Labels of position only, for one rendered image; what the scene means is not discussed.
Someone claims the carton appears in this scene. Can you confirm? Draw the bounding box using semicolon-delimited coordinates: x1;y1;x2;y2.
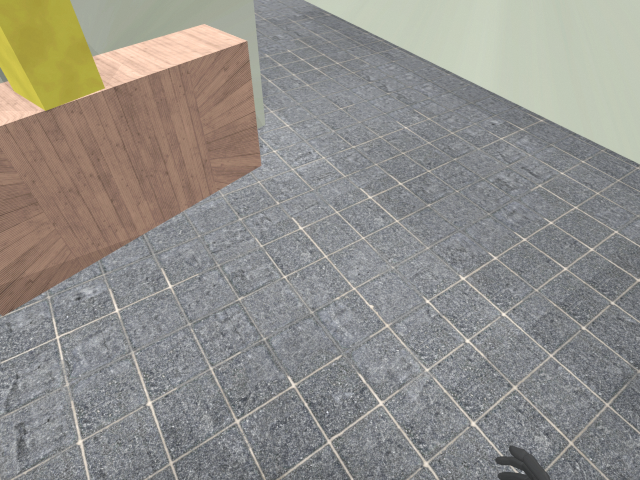
0;0;105;111

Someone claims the pedestal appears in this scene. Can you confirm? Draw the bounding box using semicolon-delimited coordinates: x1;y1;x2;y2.
0;24;262;316

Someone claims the robot right hand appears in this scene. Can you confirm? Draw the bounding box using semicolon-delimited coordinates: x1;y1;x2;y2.
495;445;550;480

